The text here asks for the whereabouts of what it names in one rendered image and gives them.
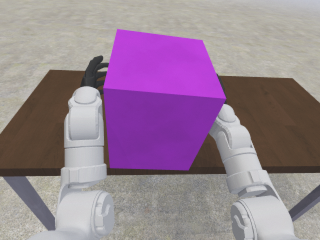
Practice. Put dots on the left robot forearm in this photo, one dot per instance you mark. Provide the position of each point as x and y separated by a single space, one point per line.
83 142

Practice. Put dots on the carton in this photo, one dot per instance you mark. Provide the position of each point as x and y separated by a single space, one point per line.
161 97

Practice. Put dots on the robot left upper arm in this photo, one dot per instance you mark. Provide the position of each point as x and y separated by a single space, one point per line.
82 215

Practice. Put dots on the robot right upper arm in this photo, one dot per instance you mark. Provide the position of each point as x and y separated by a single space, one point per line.
261 218

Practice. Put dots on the right robot forearm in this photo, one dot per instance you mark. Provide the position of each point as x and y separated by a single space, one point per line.
245 175

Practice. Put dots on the left robot hand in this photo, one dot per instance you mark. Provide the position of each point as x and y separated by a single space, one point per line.
91 75

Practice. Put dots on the table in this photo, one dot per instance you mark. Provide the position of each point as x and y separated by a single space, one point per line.
282 118

